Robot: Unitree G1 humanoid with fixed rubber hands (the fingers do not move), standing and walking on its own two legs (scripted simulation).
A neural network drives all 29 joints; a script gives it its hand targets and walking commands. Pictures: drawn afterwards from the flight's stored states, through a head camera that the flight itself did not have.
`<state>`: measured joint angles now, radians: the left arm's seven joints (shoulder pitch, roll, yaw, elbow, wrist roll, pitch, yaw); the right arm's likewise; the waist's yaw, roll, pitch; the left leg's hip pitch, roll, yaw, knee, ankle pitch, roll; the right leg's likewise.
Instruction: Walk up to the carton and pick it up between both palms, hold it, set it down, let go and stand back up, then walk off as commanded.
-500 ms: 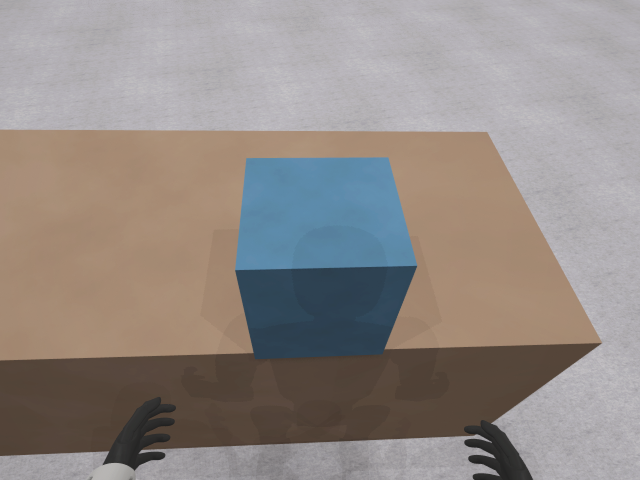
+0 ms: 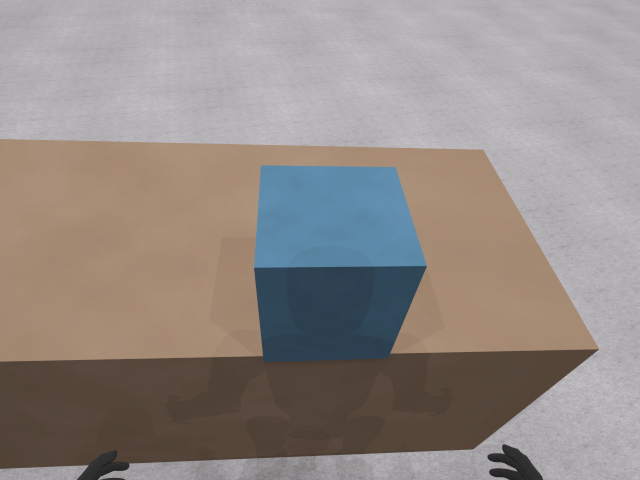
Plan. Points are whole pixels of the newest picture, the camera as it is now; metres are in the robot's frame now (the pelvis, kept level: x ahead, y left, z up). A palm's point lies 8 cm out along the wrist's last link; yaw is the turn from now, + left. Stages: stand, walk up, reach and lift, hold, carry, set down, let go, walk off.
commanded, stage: stand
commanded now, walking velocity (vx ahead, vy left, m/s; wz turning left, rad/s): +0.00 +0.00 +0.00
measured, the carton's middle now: (327, 267) +0.43 +0.00 -0.01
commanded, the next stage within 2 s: walk off in 0.14 s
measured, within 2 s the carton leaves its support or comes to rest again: neither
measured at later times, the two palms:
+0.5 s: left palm out of the picture +0.05 +0.30 -0.11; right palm out of the picture +0.06 -0.30 -0.11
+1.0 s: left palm out of the picture -0.05 +0.27 -0.10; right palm out of the picture -0.06 -0.35 -0.16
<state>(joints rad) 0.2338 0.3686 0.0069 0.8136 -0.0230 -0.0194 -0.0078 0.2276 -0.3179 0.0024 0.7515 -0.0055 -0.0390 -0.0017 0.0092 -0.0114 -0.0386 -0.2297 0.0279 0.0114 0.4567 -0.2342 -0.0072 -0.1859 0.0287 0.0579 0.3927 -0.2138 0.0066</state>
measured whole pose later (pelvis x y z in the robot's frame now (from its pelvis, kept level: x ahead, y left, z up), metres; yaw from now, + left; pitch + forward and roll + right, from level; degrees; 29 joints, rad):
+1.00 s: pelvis -0.15 -0.04 -0.02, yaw +0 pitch -7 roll +2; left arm 0.15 0.35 0.05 0.81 -0.02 0.02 0.05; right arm 0.18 -0.43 -0.05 0.82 -0.01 0.08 -0.02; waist 0.00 0.07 0.26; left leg -0.41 -0.14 -0.15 1.28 -0.46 0.00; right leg -0.30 0.02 0.07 0.71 -0.29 -0.03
